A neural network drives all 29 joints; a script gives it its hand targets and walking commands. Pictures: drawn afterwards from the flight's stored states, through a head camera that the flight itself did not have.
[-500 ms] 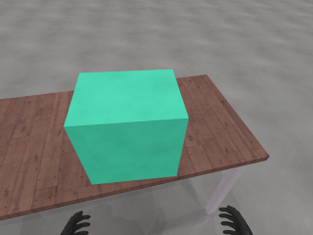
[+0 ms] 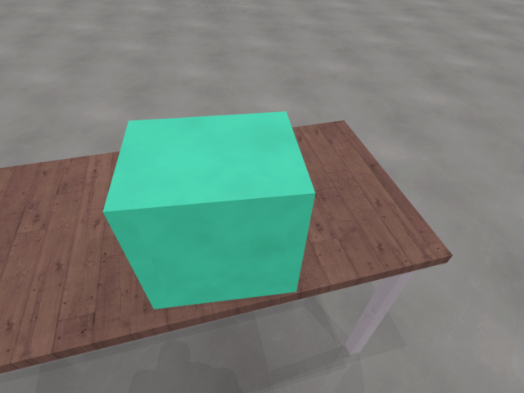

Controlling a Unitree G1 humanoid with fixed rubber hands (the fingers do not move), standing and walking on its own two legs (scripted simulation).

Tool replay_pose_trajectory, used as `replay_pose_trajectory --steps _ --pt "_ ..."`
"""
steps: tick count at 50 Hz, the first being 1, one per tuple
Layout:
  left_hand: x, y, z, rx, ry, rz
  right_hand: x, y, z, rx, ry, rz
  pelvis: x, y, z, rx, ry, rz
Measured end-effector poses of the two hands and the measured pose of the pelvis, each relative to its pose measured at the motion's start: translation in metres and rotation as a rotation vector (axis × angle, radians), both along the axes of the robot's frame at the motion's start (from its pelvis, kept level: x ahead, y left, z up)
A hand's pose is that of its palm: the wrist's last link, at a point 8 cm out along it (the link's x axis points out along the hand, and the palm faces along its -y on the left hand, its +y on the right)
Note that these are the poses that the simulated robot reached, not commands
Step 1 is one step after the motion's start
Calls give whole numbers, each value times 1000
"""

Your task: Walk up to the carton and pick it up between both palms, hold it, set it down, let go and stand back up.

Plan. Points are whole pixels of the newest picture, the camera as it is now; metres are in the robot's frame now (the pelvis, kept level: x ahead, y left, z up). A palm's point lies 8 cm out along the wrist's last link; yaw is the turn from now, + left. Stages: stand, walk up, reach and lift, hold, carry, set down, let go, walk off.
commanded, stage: stand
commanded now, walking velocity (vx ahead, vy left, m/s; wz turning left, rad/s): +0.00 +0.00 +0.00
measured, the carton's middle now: (218, 212) +0.44 +0.07 +0.04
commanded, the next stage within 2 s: none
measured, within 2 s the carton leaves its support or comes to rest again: neither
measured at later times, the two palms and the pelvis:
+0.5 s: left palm out of the picture -0.03 +0.23 -0.13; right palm out of the picture -0.05 -0.22 -0.14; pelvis -0.02 +0.01 +0.00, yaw +0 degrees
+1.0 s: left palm out of the picture -0.08 +0.21 -0.14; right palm out of the picture -0.09 -0.21 -0.15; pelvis -0.04 +0.00 +0.00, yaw +1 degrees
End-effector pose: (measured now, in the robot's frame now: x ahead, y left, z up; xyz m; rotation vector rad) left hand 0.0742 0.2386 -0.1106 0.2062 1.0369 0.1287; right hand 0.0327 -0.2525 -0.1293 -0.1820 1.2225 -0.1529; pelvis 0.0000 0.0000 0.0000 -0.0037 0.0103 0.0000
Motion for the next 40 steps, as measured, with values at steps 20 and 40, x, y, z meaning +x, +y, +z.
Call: replay_pose_trajectory --steps 20,40 --pt "-81 0 -18 -14 213 82 -71 24 -11 34 166 -62 -15 5 3 5 -25 3" --pt "-144 -29 -33 -79 369 121 -105 42 -17 61 236 -76 -32 4 2 3 -43 10"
